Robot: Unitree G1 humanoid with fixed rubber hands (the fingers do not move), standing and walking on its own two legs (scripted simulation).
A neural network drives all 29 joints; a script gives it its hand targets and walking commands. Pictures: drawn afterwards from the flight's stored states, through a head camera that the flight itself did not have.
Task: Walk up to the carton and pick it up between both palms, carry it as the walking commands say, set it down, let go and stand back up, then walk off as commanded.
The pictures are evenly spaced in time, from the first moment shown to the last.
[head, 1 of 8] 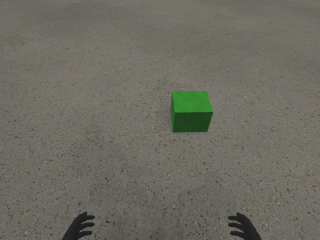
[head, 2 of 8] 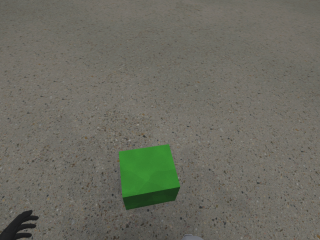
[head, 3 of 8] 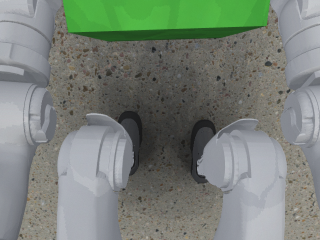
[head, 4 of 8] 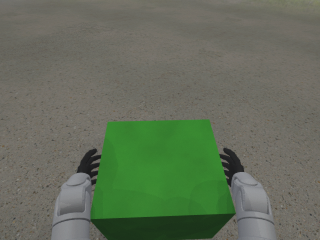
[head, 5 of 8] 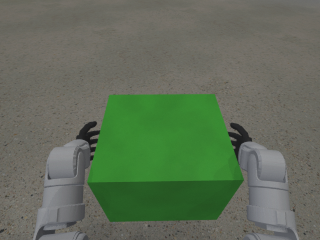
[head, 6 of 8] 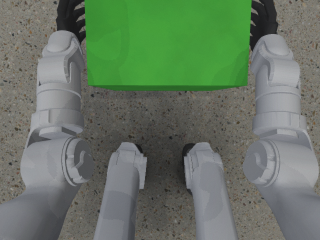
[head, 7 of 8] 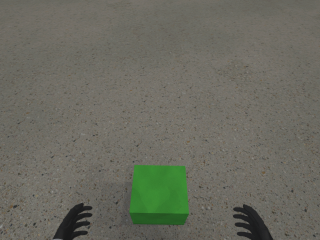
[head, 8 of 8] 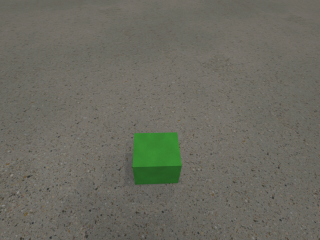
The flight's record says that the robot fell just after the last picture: no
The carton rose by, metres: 0.71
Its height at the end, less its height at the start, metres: +0.00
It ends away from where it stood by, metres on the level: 0.59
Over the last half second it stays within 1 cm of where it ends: yes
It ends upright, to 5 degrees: yes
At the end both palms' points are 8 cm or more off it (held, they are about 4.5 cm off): yes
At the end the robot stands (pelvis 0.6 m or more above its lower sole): yes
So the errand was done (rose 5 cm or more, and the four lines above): yes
